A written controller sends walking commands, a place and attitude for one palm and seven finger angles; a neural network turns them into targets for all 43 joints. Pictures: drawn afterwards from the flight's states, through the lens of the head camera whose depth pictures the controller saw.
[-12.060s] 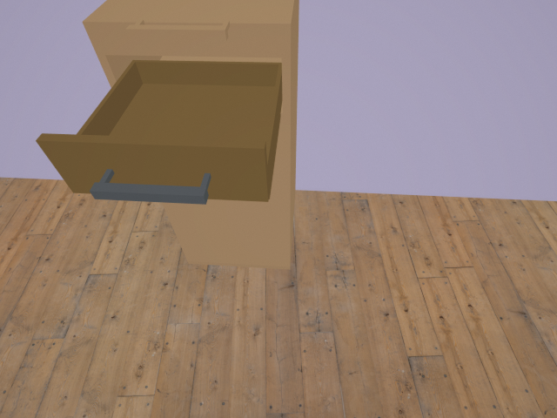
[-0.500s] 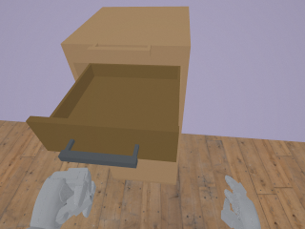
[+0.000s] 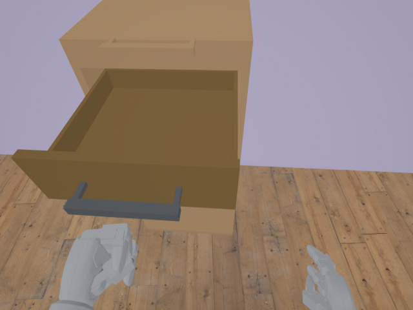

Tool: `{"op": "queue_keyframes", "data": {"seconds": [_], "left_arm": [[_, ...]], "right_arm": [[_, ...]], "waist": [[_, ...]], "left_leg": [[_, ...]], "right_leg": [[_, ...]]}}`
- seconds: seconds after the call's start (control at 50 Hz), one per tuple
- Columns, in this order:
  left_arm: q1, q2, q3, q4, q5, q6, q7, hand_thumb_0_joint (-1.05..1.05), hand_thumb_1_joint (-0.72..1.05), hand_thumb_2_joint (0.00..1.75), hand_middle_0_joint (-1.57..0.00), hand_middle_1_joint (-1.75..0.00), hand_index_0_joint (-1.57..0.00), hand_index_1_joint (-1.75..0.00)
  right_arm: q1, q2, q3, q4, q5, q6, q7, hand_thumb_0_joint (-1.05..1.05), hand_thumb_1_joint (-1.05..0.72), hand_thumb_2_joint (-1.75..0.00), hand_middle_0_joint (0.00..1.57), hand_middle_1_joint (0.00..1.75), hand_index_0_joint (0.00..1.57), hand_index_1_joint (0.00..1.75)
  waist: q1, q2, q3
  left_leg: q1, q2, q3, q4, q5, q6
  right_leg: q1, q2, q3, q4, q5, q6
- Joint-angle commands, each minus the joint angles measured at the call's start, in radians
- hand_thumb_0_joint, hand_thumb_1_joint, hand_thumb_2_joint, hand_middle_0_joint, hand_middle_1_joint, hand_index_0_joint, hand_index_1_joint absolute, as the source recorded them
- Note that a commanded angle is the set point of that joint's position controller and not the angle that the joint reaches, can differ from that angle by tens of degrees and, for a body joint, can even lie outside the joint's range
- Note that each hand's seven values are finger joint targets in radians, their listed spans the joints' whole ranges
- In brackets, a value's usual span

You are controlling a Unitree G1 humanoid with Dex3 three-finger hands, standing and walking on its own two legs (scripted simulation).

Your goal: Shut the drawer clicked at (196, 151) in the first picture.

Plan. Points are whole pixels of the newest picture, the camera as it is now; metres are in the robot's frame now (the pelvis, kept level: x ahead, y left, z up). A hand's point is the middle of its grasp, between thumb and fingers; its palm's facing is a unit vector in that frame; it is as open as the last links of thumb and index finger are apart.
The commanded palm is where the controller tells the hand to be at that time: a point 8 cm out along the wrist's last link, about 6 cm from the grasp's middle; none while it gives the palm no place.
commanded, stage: bring the fist close to the handle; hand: left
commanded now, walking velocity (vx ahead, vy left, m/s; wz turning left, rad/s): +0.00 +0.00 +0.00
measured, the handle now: (126, 199) +0.29 +0.16 +0.10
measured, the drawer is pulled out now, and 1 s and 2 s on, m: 0.29 0.29 0.17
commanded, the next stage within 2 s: push the drawer shut in 0.38 s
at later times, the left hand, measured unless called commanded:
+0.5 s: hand (133, 257) +0.19 +0.12 +0.10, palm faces -0.01 -1.00 -0.07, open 3.3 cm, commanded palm +0.15 +0.18 +0.10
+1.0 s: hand (136, 241) +0.21 +0.13 +0.09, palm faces -0.04 -1.00 -0.07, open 3.0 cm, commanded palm +0.21 +0.18 +0.10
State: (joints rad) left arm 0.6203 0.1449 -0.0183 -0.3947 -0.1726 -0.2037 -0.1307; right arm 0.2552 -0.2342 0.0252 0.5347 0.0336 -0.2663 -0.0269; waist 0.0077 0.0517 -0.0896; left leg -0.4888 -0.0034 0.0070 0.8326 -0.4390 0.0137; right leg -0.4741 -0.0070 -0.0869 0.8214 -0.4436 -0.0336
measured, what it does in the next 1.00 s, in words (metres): stands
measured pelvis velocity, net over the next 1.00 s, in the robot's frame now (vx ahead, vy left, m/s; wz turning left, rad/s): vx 0.00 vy -0.01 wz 0.01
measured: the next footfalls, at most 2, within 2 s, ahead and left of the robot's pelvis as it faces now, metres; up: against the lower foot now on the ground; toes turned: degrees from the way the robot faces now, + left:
none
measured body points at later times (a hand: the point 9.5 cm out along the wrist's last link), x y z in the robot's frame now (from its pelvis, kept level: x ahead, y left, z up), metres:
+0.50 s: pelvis +0.01 -0.01 +0.00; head +0.02 -0.03 +0.45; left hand +0.18 +0.18 +0.11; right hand +0.19 -0.23 -0.07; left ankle -0.01 +0.11 -0.70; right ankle -0.01 -0.10 -0.70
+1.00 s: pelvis +0.00 -0.01 +0.00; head +0.03 -0.03 +0.45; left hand +0.21 +0.18 +0.10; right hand +0.18 -0.23 -0.08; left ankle -0.01 +0.11 -0.70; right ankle -0.01 -0.10 -0.70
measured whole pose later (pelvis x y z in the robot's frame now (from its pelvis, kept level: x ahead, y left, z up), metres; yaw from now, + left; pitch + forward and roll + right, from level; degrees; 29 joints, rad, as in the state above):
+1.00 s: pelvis +0.00 -0.01 +0.00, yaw +1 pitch +6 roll +0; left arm 0.44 0.19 0.00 -0.25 -0.19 -0.23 -0.13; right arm 0.25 -0.26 0.04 0.55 0.03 -0.23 -0.03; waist 0.00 0.06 -0.07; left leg -0.50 0.00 -0.01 0.83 -0.43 0.00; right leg -0.48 0.00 -0.10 0.81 -0.44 -0.04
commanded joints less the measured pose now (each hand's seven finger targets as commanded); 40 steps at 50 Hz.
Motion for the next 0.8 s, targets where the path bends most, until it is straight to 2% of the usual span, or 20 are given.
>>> {"op": "queue_keyframes", "data": {"seconds": [0.0, 0.04, 0.08, 0.1, 0.12, 0.14, 0.22, 0.28, 0.32, 0.34, 0.46, 0.5, 0.56, 0.6, 0.62, 0.68, 0.72, 0.74, 0.76, 0.78], "left_arm": [[-0.032, 0.083, 0.061, -0.222, -0.019, -0.085, 0.014, 0.00, 0.90, 0.90, -1.40, -1.60, -1.40, -1.60], [0.006, 0.082, 0.058, -0.256, -0.013, -0.097, 0.023, 0.00, 0.90, 0.90, -1.40, -1.60, -1.40, -1.60], [0.015, 0.089, 0.064, -0.263, -0.021, -0.101, 0.025, 0.00, 0.90, 0.90, -1.40, -1.60, -1.40, -1.60], [0.020, 0.071, 0.054, -0.253, -0.028, -0.101, 0.022, 0.00, 0.90, 0.90, -1.40, -1.60, -1.40, -1.60], [0.017, 0.087, 0.071, -0.226, -0.023, -0.098, 0.027, 0.00, 0.90, 0.90, -1.40, -1.60, -1.40, -1.60], [0.011, 0.059, 0.039, -0.217, -0.024, -0.097, 0.023, 0.00, 0.90, 0.90, -1.40, -1.60, -1.40, -1.60], [0.010, 0.071, 0.046, -0.188, -0.023, -0.081, 0.017, 0.00, 0.90, 0.90, -1.40, -1.60, -1.40, -1.60], [0.012, 0.094, 0.069, -0.196, -0.020, -0.078, 0.014, 0.00, 0.90, 0.90, -1.40, -1.60, -1.40, -1.60], [0.003, 0.114, 0.086, -0.225, -0.016, -0.087, 0.020, 0.00, 0.90, 0.90, -1.40, -1.60, -1.40, -1.60], [0.005, 0.094, 0.073, -0.233, -0.020, -0.092, 0.020, 0.00, 0.90, 0.90, -1.40, -1.60, -1.40, -1.60], [0.019, 0.081, 0.070, -0.210, -0.038, -0.109, 0.013, 0.00, 0.90, 0.90, -1.40, -1.60, -1.40, -1.60], [-0.047, 0.071, 0.036, -0.200, -0.034, -0.105, 0.000, 0.00, 0.90, 0.90, -1.40, -1.60, -1.40, -1.60], [-0.066, 0.087, 0.056, -0.167, -0.026, -0.093, 0.002, 0.00, 0.90, 0.90, -1.40, -1.60, -1.40, -1.60], [-0.111, 0.091, 0.053, -0.173, -0.024, -0.086, 0.003, 0.00, 0.90, 0.90, -1.40, -1.60, -1.40, -1.60], [-0.130, 0.117, 0.079, -0.164, -0.020, -0.083, 0.013, 0.00, 0.90, 0.90, -1.40, -1.60, -1.40, -1.60], [-0.147, 0.130, 0.125, -0.146, -0.035, -0.077, 0.022, 0.00, 0.90, 0.90, -1.40, -1.60, -1.40, -1.60], [-0.164, 0.127, 0.130, -0.130, -0.038, -0.077, 0.028, 0.00, 0.90, 0.90, -1.40, -1.60, -1.40, -1.60], [-0.173, 0.104, 0.108, -0.120, -0.040, -0.076, 0.025, 0.00, 0.90, 0.90, -1.40, -1.60, -1.40, -1.60], [-0.192, 0.100, 0.101, -0.135, -0.045, -0.077, 0.024, 0.00, 0.90, 0.90, -1.40, -1.60, -1.40, -1.60], [-0.222, 0.108, 0.107, -0.119, -0.048, -0.075, 0.028, 0.00, 0.90, 0.90, -1.40, -1.60, -1.40, -1.60]], "right_arm": [[-0.094, -0.099, -0.044, -0.189, 0.007, -0.049, 0.001, 0.00, -0.90, -0.90, 0.20, 0.30, 0.20, 0.30], [-0.089, -0.092, -0.046, -0.195, 0.007, -0.047, 0.003, 0.00, -0.90, -0.90, 0.20, 0.30, 0.20, 0.30], [-0.081, -0.091, -0.047, -0.193, 0.009, -0.046, 0.007, 0.00, -0.90, -0.90, 0.20, 0.30, 0.20, 0.30], [-0.084, -0.089, -0.047, -0.193, 0.010, -0.045, 0.007, 0.00, -0.90, -0.90, 0.20, 0.30, 0.20, 0.30], [-0.086, -0.094, -0.049, -0.182, 0.009, -0.039, 0.004, 0.00, -0.90, -0.90, 0.20, 0.30, 0.20, 0.30], [-0.087, -0.095, -0.046, -0.188, 0.009, -0.036, 0.005, 0.00, -0.90, -0.90, 0.20, 0.30, 0.20, 0.30], [-0.094, -0.102, -0.047, -0.190, 0.008, -0.027, 0.001, 0.00, -0.90, -0.90, 0.20, 0.30, 0.20, 0.30], [-0.085, -0.100, -0.049, -0.196, 0.010, -0.019, -0.001, 0.00, -0.90, -0.90, 0.20, 0.30, 0.20, 0.30], [-0.087, -0.097, -0.047, -0.194, 0.009, -0.017, -0.002, 0.00, -0.90, -0.90, 0.20, 0.30, 0.20, 0.30], [-0.085, -0.092, -0.044, -0.199, 0.008, -0.017, 0.000, 0.00, -0.90, -0.90, 0.20, 0.30, 0.20, 0.30], [-0.078, -0.094, -0.046, -0.191, 0.009, -0.019, 0.002, 0.00, -0.90, -0.90, 0.20, 0.30, 0.20, 0.30], [-0.080, -0.104, -0.042, -0.194, 0.009, -0.020, 0.002, 0.00, -0.90, -0.90, 0.20, 0.30, 0.20, 0.30], [-0.077, -0.106, -0.042, -0.190, 0.007, -0.014, -0.002, 0.00, -0.90, -0.90, 0.20, 0.30, 0.20, 0.30], [-0.077, -0.109, -0.039, -0.197, 0.007, -0.014, -0.003, 0.00, -0.90, -0.90, 0.20, 0.30, 0.20, 0.30], [-0.078, -0.111, -0.039, -0.187, 0.005, -0.010, -0.006, 0.00, -0.90, -0.90, 0.20, 0.30, 0.20, 0.30], [-0.073, -0.105, -0.039, -0.186, 0.005, -0.004, -0.007, 0.00, -0.90, -0.90, 0.20, 0.30, 0.20, 0.30], [-0.077, -0.106, -0.035, -0.178, 0.005, 0.000, -0.005, 0.00, -0.90, -0.90, 0.20, 0.30, 0.20, 0.30], [-0.076, -0.105, -0.033, -0.179, 0.007, -0.001, -0.003, 0.00, -0.90, -0.90, 0.20, 0.30, 0.20, 0.30], [-0.075, -0.106, -0.031, -0.182, 0.007, -0.004, -0.001, 0.00, -0.90, -0.90, 0.20, 0.30, 0.20, 0.30], [-0.076, -0.109, -0.031, -0.174, 0.008, -0.006, -0.002, 0.00, -0.90, -0.90, 0.20, 0.30, 0.20, 0.30]], "waist": [[-0.001, -0.036, -0.094], [0.009, -0.019, -0.132], [0.004, -0.022, -0.146], [0.000, -0.036, -0.125], [-0.006, -0.067, -0.106], [-0.014, -0.064, -0.075], [-0.015, -0.099, -0.053], [-0.010, -0.101, -0.085], [-0.005, -0.063, -0.112], [-0.004, -0.041, -0.111], [-0.016, -0.076, -0.103], [-0.036, -0.083, -0.078], [-0.031, -0.076, -0.069], [-0.031, -0.071, -0.091], [-0.030, -0.062, -0.093], [-0.017, -0.099, -0.139], [-0.014, -0.071, -0.137], [-0.019, -0.066, -0.128], [-0.023, -0.041, -0.131], [-0.032, -0.052, -0.109]], "left_leg": [[0.029, -0.005, -0.029, -0.103, 0.239, 0.016], [0.047, -0.002, -0.026, -0.103, 0.271, 0.016], [0.045, 0.000, -0.026, -0.093, 0.297, 0.015], [0.038, 0.000, -0.024, -0.090, 0.291, 0.015], [0.024, 0.002, -0.029, -0.089, 0.280, 0.016], [0.017, 0.000, -0.026, -0.090, 0.259, 0.017], [-0.008, -0.002, -0.027, -0.087, 0.219, 0.019], [-0.002, -0.004, -0.022, -0.082, 0.229, 0.021], [0.015, -0.006, -0.020, -0.078, 0.250, 0.022], [0.017, -0.007, -0.019, -0.082, 0.248, 0.020], [0.012, -0.005, -0.021, -0.070, 0.256, 0.020], [0.003, -0.006, -0.023, -0.067, 0.234, 0.020], [-0.002, -0.007, -0.023, -0.069, 0.216, 0.020], [0.011, -0.008, -0.024, -0.073, 0.229, 0.021], [0.013, -0.008, -0.024, -0.071, 0.235, 0.021], [0.019, -0.009, -0.019, -0.075, 0.256, 0.019], [0.027, -0.009, -0.018, -0.084, 0.278, 0.017], [0.036, -0.007, -0.017, -0.090, 0.288, 0.017], [0.040, -0.008, -0.018, -0.091, 0.290, 0.016], [0.036, -0.006, -0.021, -0.092, 0.279, 0.014]], "right_leg": [[0.035, 0.002, 0.032, -0.119, 0.247, 0.016], [0.055, 0.001, 0.029, -0.110, 0.274, 0.012], [0.061, 0.002, 0.028, -0.104, 0.311, 0.014], [0.053, 0.002, 0.028, -0.108, 0.314, 0.017], [0.045, 0.005, 0.030, -0.114, 0.304, 0.018], [0.026, 0.005, 0.033, -0.119, 0.287, 0.020], [0.021, 0.000, 0.047, -0.137, 0.243, 0.024], [0.038, -0.003, 0.057, -0.134, 0.260, 0.026], [0.052, -0.004, 0.059, -0.129, 0.284, 0.023], [0.049, -0.005, 0.055, -0.127, 0.280, 0.022], [0.043, -0.003, 0.059, -0.131, 0.314, 0.028], [0.021, -0.005, 0.061, -0.135, 0.290, 0.033], [0.020, -0.008, 0.075, -0.148, 0.256, 0.031], [0.032, -0.009, 0.071, -0.143, 0.273, 0.031], [0.038, -0.009, 0.078, -0.149, 0.277, 0.029], [0.083, -0.014, 0.088, -0.152, 0.327, 0.035], [0.094, -0.012, 0.077, -0.149, 0.364, 0.031], [0.088, -0.008, 0.068, -0.143, 0.377, 0.030], [0.083, -0.009, 0.063, -0.141, 0.376, 0.030], [0.068, -0.006, 0.060, -0.145, 0.358, 0.030]]}}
